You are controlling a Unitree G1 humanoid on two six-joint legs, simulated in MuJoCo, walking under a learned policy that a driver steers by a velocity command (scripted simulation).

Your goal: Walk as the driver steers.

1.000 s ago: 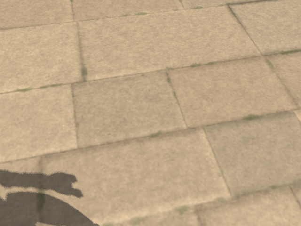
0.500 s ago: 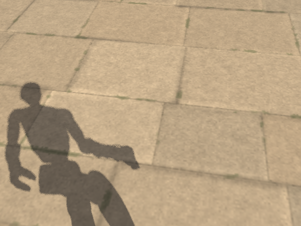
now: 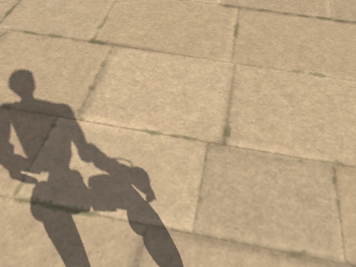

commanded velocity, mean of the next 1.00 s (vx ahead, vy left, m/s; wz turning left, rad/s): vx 0.06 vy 0.00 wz -0.52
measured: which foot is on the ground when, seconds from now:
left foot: down 0.00-0.14, up 0.16-0.52, down 0.54-0.98, up 1.00-1.00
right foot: up 0.00-0.10, down 0.12-0.54, up 0.56-0.94, down 0.96-1.00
